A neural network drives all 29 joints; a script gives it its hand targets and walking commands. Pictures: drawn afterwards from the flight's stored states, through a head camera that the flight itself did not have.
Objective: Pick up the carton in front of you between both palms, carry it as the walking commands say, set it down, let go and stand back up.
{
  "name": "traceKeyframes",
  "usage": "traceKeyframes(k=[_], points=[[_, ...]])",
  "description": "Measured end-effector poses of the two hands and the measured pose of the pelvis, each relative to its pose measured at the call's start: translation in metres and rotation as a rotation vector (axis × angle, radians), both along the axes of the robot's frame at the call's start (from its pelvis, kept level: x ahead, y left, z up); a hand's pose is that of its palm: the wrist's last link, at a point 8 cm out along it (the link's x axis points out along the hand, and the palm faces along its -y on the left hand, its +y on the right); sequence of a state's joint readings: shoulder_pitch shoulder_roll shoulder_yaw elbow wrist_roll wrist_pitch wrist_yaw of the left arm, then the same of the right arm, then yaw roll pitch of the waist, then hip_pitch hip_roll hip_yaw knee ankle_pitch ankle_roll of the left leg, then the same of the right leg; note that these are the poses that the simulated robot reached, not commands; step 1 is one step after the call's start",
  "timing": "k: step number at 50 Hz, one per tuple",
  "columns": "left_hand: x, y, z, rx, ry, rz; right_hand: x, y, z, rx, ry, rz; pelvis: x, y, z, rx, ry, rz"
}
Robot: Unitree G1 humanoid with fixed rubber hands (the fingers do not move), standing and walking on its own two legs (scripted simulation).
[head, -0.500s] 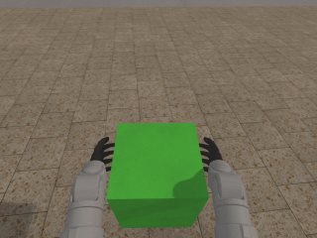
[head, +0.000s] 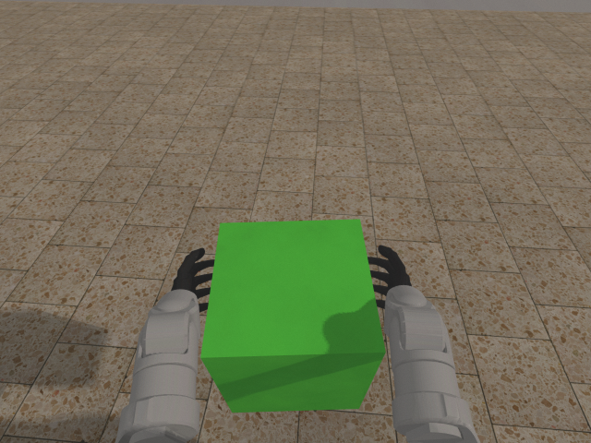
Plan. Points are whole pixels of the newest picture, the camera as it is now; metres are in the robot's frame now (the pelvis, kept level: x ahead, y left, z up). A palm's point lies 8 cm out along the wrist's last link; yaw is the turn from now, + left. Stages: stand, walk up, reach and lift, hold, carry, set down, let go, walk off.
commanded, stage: set down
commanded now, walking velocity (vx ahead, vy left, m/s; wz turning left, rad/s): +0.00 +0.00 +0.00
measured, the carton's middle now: (293, 320) +0.31 +0.00 -0.04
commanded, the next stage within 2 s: none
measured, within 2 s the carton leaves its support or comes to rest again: neither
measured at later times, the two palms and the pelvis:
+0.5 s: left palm (217, 330) +0.36 +0.14 -0.15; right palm (376, 337) +0.34 -0.16 -0.16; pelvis -0.03 -0.01 -0.08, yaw +1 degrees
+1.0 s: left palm (240, 339) +0.40 +0.12 -0.29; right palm (373, 348) +0.38 -0.18 -0.30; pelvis -0.05 +0.01 -0.21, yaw +2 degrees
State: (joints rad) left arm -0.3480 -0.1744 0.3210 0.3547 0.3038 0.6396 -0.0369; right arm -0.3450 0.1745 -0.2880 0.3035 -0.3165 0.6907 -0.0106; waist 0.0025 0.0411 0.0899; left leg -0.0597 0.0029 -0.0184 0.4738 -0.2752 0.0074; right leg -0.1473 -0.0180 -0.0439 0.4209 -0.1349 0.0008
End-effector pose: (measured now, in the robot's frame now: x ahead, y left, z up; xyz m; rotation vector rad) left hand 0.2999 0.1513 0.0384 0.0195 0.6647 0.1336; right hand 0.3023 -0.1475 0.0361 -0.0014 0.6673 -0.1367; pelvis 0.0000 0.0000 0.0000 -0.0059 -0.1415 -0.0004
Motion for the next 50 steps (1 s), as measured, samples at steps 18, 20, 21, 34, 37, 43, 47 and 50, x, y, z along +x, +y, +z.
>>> traceKeyframes(k=[18,20,21,34,37,43,47,50], points=[[0.043,-0.007,-0.125,0.041,0.036,-0.047,0.032,-0.007,-0.131,-0.001,0.035,-0.022,-0.027,-0.016,-0.041,0.013,0.362,0.006],[0.045,-0.007,-0.148,0.034,0.030,-0.049,0.032,-0.007,-0.155,-0.002,0.029,-0.030,-0.029,-0.015,-0.052,0.014,0.434,0.007],[0.046,-0.007,-0.159,0.029,0.025,-0.050,0.032,-0.007,-0.166,0.000,0.023,-0.034,-0.030,-0.014,-0.057,0.015,0.469,0.009],[0.081,-0.014,-0.231,-0.034,-0.033,-0.038,0.059,-0.013,-0.236,0.028,-0.039,-0.089,-0.040,0.003,-0.133,0.005,0.742,0.013],[0.087,-0.017,-0.245,-0.039,-0.015,-0.039,0.063,-0.017,-0.251,0.028,-0.020,-0.092,-0.041,0.006,-0.147,0.007,0.776,0.012],[0.095,-0.025,-0.283,-0.034,0.009,-0.050,0.070,-0.024,-0.287,0.017,0.005,-0.094,-0.044,0.009,-0.176,0.014,0.848,0.012],[0.101,-0.028,-0.311,-0.031,0.010,-0.055,0.075,-0.028,-0.314,0.013,0.006,-0.094,-0.047,0.009,-0.197,0.016,0.890,0.015],[0.105,-0.031,-0.332,-0.031,0.007,-0.055,0.080,-0.030,-0.335,0.014,0.004,-0.094,-0.050,0.008,-0.214,0.017,0.913,0.018]])
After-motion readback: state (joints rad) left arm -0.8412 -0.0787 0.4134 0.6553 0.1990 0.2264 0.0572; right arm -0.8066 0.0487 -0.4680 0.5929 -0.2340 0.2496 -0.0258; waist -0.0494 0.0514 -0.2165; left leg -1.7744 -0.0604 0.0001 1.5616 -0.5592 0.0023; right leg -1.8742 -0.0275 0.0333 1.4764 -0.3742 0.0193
